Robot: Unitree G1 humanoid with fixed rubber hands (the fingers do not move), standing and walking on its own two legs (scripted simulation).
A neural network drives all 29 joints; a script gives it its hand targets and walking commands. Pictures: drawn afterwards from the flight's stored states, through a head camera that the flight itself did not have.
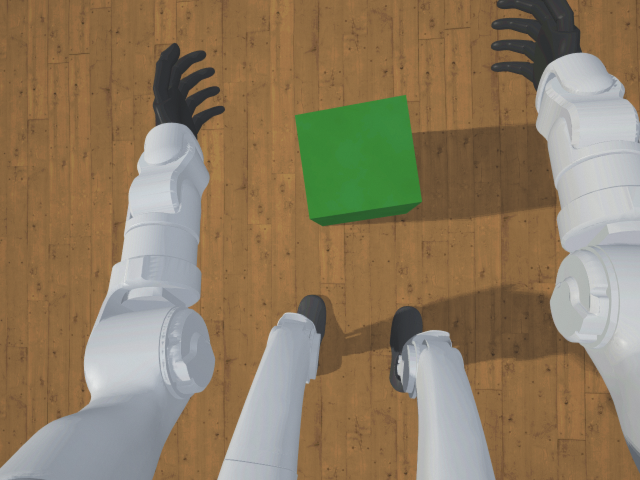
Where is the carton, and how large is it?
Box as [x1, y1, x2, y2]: [295, 95, 421, 225]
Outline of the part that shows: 405,95 295,115 309,217 312,220 321,225 405,213 421,201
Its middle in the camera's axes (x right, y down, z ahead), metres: +0.09 -0.16 +0.85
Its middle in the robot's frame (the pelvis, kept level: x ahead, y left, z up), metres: +0.52 +0.05 -0.53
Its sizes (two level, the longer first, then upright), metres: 0.210 0.200 0.250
